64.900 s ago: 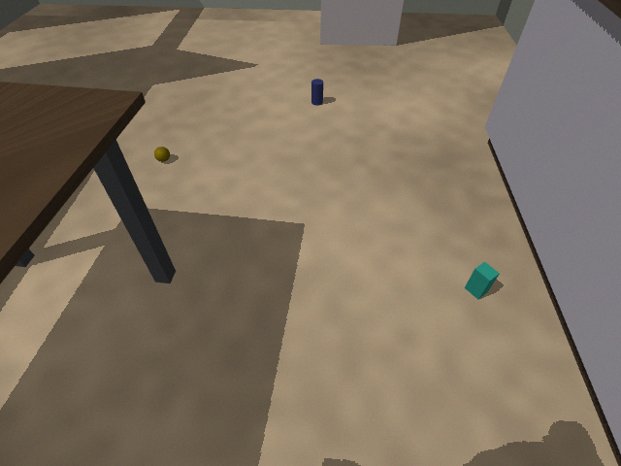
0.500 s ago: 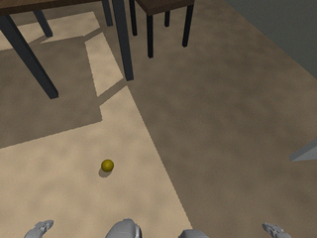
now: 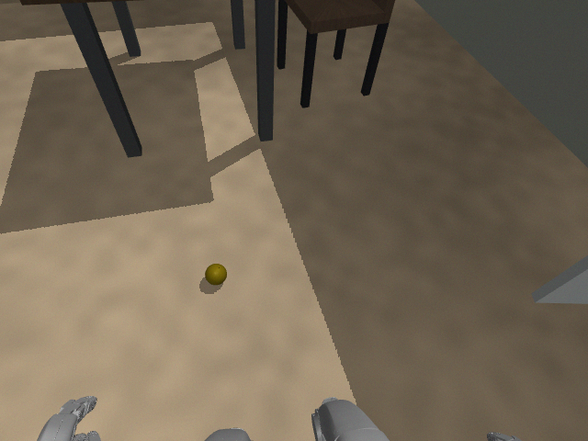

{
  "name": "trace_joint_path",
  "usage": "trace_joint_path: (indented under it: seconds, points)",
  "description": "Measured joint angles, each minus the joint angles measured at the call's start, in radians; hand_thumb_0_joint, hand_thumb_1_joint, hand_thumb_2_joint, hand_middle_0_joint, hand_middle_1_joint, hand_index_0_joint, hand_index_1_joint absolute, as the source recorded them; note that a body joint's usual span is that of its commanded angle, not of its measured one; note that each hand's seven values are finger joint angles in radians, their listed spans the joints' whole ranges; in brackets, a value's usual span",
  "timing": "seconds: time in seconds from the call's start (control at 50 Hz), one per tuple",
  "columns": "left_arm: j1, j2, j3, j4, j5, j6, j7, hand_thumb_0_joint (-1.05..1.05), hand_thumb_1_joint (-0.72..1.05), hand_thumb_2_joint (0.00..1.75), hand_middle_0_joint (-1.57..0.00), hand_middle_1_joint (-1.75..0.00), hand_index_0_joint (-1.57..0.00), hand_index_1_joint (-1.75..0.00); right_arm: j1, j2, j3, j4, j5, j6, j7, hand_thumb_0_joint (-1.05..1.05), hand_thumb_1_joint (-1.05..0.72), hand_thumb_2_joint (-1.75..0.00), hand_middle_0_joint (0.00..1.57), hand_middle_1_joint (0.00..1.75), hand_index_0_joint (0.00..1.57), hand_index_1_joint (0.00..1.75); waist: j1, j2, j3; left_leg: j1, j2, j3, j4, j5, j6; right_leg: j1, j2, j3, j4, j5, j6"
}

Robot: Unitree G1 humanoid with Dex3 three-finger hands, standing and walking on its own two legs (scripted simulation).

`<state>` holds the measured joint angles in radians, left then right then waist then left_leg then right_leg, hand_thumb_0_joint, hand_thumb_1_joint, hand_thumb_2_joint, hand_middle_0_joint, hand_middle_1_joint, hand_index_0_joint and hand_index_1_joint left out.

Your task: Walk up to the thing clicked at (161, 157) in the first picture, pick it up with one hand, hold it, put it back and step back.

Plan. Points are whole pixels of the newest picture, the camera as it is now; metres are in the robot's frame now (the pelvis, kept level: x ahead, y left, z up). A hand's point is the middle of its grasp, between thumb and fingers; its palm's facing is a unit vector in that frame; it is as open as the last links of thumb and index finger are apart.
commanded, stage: step back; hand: left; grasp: from above
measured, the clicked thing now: (216, 274) +0.69 +0.25 -0.72
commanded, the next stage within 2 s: none
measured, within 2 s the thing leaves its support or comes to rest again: neither
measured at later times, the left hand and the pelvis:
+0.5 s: hand out of the picture -0.08 +0.23 -0.13, palm faces -0.04 -0.90 -0.44, open 7.4 cm; pelvis -0.16 -0.04 +0.00, yaw -3 degrees
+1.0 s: hand out of the picture -0.25 +0.21 -0.15, palm faces -0.06 -0.91 -0.42, open 7.4 cm; pelvis -0.34 -0.05 -0.01, yaw -3 degrees
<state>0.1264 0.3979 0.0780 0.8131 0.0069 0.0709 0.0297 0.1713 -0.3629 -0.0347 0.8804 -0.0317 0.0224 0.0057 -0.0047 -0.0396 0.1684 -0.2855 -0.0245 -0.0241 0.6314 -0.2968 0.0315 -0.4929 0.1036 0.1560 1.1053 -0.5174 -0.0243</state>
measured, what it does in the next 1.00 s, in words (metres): walks backwards: right foot, then left foot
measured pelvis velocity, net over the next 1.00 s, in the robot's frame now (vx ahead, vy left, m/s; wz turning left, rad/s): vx -0.34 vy -0.05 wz -0.06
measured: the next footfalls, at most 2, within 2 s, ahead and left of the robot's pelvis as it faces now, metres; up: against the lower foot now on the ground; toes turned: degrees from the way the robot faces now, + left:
right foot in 0.28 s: -0.11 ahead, -0.16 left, +0.00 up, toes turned -3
left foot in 0.62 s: -0.17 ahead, +0.09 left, +0.00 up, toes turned -1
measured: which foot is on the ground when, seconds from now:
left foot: down 0.00-0.32, up 0.34-0.60, down 0.62-0.98, up 1.00-1.00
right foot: up 0.00-0.26, down 0.28-0.64, up 0.66-0.94, down 0.96-1.00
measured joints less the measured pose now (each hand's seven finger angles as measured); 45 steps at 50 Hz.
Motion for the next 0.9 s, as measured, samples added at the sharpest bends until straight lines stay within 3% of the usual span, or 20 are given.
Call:
trace_joint_path:
  seconds: [0.06, 0.14, 0.22, 0.28, 0.3, 0.32, 0.36, 0.4, 0.46, 0.52, 0.58, 0.62, 0.66, 0.72, 0.78, 0.84, 0.9]
  points:
    - [0.030, 0.008, 0.009, 0.010, 0.001, -0.006, -0.005, 0.00, 0.90, 0.90, -0.21, -0.30, -0.21, -0.30, -0.017, 0.009, 0.000, -0.014, 0.001, -0.001, -0.006, 0.01, -0.90, -0.90, 0.21, 0.30, 0.21, 0.30, 0.013, -0.001, -0.007, -0.015, 0.020, 0.011, -0.039, 0.046, 0.000, 0.007, 0.021, 0.006, 0.123, 0.020, 0.018]
    - [0.073, 0.017, 0.015, 0.026, 0.008, -0.005, -0.012, 0.00, 0.90, 0.90, -0.21, -0.30, -0.21, -0.30, -0.048, 0.012, -0.004, -0.048, 0.007, -0.010, -0.012, 0.01, -0.90, -0.90, 0.21, 0.30, 0.21, 0.30, 0.022, 0.000, -0.004, -0.048, 0.045, 0.032, -0.058, 0.092, -0.003, 0.077, -0.005, -0.002, 0.081, 0.028, 0.052]
    - [0.097, 0.016, 0.013, 0.042, 0.009, -0.003, -0.020, 0.00, 0.90, 0.90, -0.21, -0.30, -0.20, -0.30, -0.077, -0.001, -0.006, -0.079, 0.005, -0.009, -0.011, 0.01, -0.90, -0.90, 0.21, 0.30, 0.21, 0.30, 0.029, 0.015, 0.007, -0.097, 0.073, 0.051, -0.041, 0.126, -0.015, 0.172, -0.058, -0.043, -0.123, 0.009, 0.054]
    - [0.112, 0.009, 0.010, 0.052, 0.009, -0.017, -0.029, 0.00, 0.90, 0.90, -0.21, -0.30, -0.20, -0.30, -0.091, -0.023, -0.009, -0.084, 0.007, 0.007, -0.010, 0.01, -0.90, -0.90, 0.21, 0.30, 0.21, 0.30, 0.035, 0.036, -0.002, -0.152, 0.094, 0.056, -0.002, 0.142, -0.039, 0.272, -0.099, -0.095, -0.397, 0.085, 0.029]
    - [0.112, -0.003, 0.012, 0.062, 0.014, -0.023, -0.030, 0.00, 0.90, 0.90, -0.21, -0.30, -0.20, -0.30, -0.096, -0.037, -0.013, -0.080, 0.010, 0.014, -0.010, 0.01, -0.90, -0.90, 0.21, 0.30, 0.21, 0.30, 0.031, 0.066, 0.000, -0.176, 0.111, 0.040, 0.023, 0.143, -0.043, 0.288, -0.086, -0.113, -0.443, 0.087, 0.035]
    - [0.111, -0.019, 0.010, 0.068, 0.022, -0.025, -0.032, 0.00, 0.90, 0.90, -0.21, -0.30, -0.20, -0.30, -0.096, -0.049, -0.020, -0.071, 0.015, 0.021, -0.013, 0.01, -0.90, -0.90, 0.21, 0.30, 0.21, 0.30, 0.019, 0.097, 0.003, -0.197, 0.106, -0.003, 0.056, 0.090, -0.039, 0.285, -0.072, -0.135, -0.440, 0.095, 0.034]
    - [0.127, -0.030, 0.002, 0.062, 0.031, -0.022, -0.039, 0.00, 0.90, 0.90, -0.21, -0.30, -0.21, -0.30, -0.073, -0.047, -0.030, -0.046, 0.021, 0.037, -0.023, 0.01, -0.90, -0.90, 0.21, 0.30, 0.21, 0.30, 0.033, 0.084, -0.018, -0.242, 0.025, -0.065, 0.207, -0.097, -0.046, 0.251, -0.093, -0.128, -0.412, 0.106, 0.022]
    - [0.137, -0.043, -0.005, 0.059, 0.032, -0.020, -0.034, 0.00, 0.90, 0.90, -0.21, -0.30, -0.21, -0.30, -0.044, -0.053, -0.031, -0.029, 0.029, 0.041, -0.023, 0.01, -0.90, -0.90, 0.21, 0.30, 0.21, 0.30, 0.043, 0.071, -0.033, -0.267, -0.049, -0.103, 0.381, -0.142, -0.045, 0.239, -0.118, -0.116, -0.430, 0.136, 0.020]
    - [0.127, -0.052, -0.007, 0.047, 0.036, -0.020, -0.025, 0.00, 0.90, 0.90, -0.21, -0.31, -0.21, -0.30, 0.000, -0.061, -0.027, -0.017, 0.034, 0.028, -0.026, 0.01, -0.91, -0.90, 0.20, 0.30, 0.21, 0.30, 0.031, 0.069, -0.041, -0.246, -0.090, -0.107, 0.494, -0.152, -0.049, 0.220, -0.139, -0.125, -0.460, 0.178, 0.022]
    - [0.096, -0.047, -0.007, 0.013, 0.036, -0.028, -0.013, 0.01, 0.90, 0.90, -0.21, -0.31, -0.21, -0.30, 0.035, -0.059, -0.023, -0.005, 0.030, 0.028, -0.028, 0.01, -0.91, -0.90, 0.20, 0.30, 0.20, 0.30, 0.021, 0.068, -0.031, -0.165, -0.073, -0.081, 0.428, -0.187, -0.057, 0.192, -0.148, -0.148, -0.461, 0.205, 0.022]
    - [0.051, -0.032, -0.010, -0.023, 0.030, -0.032, -0.003, 0.00, 0.90, 0.90, -0.21, -0.31, -0.21, -0.30, 0.050, -0.047, -0.019, 0.003, 0.023, 0.029, -0.023, 0.01, -0.91, -0.90, 0.20, 0.30, 0.20, 0.30, 0.011, 0.061, -0.014, -0.066, -0.033, -0.035, 0.248, -0.192, -0.050, 0.152, -0.159, -0.176, -0.432, 0.218, 0.027]
    - [0.019, -0.020, -0.014, -0.039, 0.021, -0.027, -0.002, 0.00, 0.90, 0.90, -0.21, -0.31, -0.21, -0.30, 0.056, -0.041, -0.018, 0.005, 0.019, 0.021, -0.017, 0.01, -0.91, -0.90, 0.20, 0.30, 0.20, 0.30, 0.001, 0.053, -0.006, 0.012, -0.011, -0.005, 0.065, -0.094, -0.037, 0.115, -0.171, -0.194, -0.390, 0.216, 0.034]
    - [-0.018, -0.004, -0.013, -0.039, 0.013, -0.017, -0.001, 0.00, 0.90, 0.90, -0.21, -0.31, -0.21, -0.30, 0.040, -0.017, -0.020, 0.015, 0.010, 0.018, -0.014, 0.01, -0.91, -0.90, 0.20, 0.30, 0.20, 0.30, 0.009, 0.005, 0.020, 0.018, -0.036, 0.021, 0.036, -0.048, -0.018, 0.081, -0.189, -0.159, -0.336, 0.205, 0.029]
    - [-0.035, -0.006, -0.010, -0.016, 0.005, 0.000, 0.004, 0.00, 0.90, 0.90, -0.21, -0.30, -0.21, -0.30, 0.025, -0.006, -0.007, 0.008, 0.007, 0.014, -0.002, 0.01, -0.90, -0.90, 0.21, 0.30, 0.21, 0.30, -0.007, 0.017, 0.017, -0.016, -0.009, 0.006, 0.049, -0.027, -0.008, 0.027, -0.081, -0.074, -0.105, -0.006, 0.011]
    - [-0.026, -0.001, -0.007, -0.002, -0.005, -0.001, 0.002, 0.00, 0.90, 0.90, -0.21, -0.30, -0.21, -0.30, 0.004, 0.004, 0.002, -0.001, 0.003, 0.012, -0.009, 0.01, -0.90, -0.90, 0.21, 0.30, 0.21, 0.30, -0.004, 0.015, -0.002, -0.036, 0.016, 0.009, 0.008, 0.025, -0.010, 0.012, -0.018, -0.035, 0.071, -0.016, 0.005]
    - [-0.003, -0.002, -0.005, 0.009, 0.000, -0.010, -0.006, 0.00, 0.90, 0.90, -0.21, -0.30, -0.21, -0.30, -0.027, -0.001, -0.002, -0.022, -0.002, 0.012, -0.012, 0.01, -0.90, -0.90, 0.21, 0.30, 0.21, 0.30, 0.005, 0.023, -0.008, -0.065, 0.041, 0.019, -0.012, 0.066, -0.011, 0.073, -0.029, -0.053, 0.024, -0.022, 0.027]
    - [0.019, -0.003, -0.008, 0.029, 0.005, -0.019, -0.012, 0.00, 0.90, 0.90, -0.21, -0.30, -0.21, -0.30, -0.057, -0.013, -0.005, -0.050, -0.003, 0.010, -0.010, 0.01, -0.90, -0.90, 0.21, 0.30, 0.21, 0.30, 0.014, 0.034, -0.008, -0.103, 0.063, 0.034, -0.006, 0.097, -0.022, 0.168, -0.064, -0.086, -0.169, -0.015, 0.036]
